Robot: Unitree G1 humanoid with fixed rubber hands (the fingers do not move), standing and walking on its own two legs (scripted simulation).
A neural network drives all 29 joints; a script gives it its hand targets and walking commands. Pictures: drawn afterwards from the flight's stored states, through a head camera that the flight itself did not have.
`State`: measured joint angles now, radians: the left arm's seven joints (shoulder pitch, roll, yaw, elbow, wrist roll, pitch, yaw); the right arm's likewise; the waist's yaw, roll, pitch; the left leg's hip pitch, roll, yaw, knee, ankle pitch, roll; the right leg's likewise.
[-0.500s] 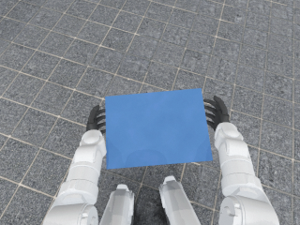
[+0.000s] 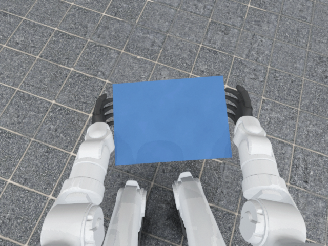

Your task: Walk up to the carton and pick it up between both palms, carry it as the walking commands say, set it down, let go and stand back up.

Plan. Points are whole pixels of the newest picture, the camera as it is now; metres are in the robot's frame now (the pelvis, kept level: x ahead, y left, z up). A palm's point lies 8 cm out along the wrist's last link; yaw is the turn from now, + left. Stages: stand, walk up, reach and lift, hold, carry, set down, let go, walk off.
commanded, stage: set down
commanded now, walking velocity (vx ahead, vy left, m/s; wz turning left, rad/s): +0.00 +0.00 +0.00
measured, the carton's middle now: (170, 124) +0.43 -0.06 -0.16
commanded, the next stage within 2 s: none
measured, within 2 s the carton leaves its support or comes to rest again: rests again in 2.00 s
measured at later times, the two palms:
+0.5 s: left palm (109, 128) +0.44 +0.12 -0.18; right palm (228, 121) +0.42 -0.23 -0.15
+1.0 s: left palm (115, 131) +0.46 +0.12 -0.29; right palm (215, 122) +0.45 -0.23 -0.26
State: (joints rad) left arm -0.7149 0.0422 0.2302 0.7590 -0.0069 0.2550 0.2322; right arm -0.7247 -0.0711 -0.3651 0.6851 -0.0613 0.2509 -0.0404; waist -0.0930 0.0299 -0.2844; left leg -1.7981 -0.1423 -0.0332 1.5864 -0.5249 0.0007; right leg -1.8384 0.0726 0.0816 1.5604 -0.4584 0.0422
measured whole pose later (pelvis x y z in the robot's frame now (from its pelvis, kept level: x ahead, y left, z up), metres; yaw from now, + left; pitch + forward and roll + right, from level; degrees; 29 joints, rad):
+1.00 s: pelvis -0.05 +0.00 -0.13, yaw +1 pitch +32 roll +0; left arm -1.18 0.23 0.09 0.78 -0.17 0.21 0.32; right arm -1.17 -0.25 -0.30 0.71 0.08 0.21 -0.11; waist -0.08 0.00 0.37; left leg -2.05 -0.17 -0.01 2.04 -0.54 -0.03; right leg -2.09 0.10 0.06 2.00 -0.47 0.06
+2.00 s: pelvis -0.05 -0.02 -0.19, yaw +2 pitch +28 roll +1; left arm -1.36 0.30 0.07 1.11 -0.20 0.14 0.17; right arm -1.34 -0.34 -0.19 1.07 0.16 0.12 -0.09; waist -0.09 0.02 0.45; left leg -2.18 -0.14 0.00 2.25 -0.57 -0.05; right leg -2.22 0.03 0.00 2.22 -0.50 -0.01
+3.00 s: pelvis -0.04 -0.02 -0.20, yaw +2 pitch +33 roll +1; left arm -1.36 0.29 0.04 1.25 -0.20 0.04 0.11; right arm -1.33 -0.36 -0.12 1.25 0.21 0.00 -0.06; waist -0.08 0.03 0.33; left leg -2.27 -0.09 0.02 2.26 -0.57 -0.02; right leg -2.31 -0.01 -0.02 2.24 -0.51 -0.03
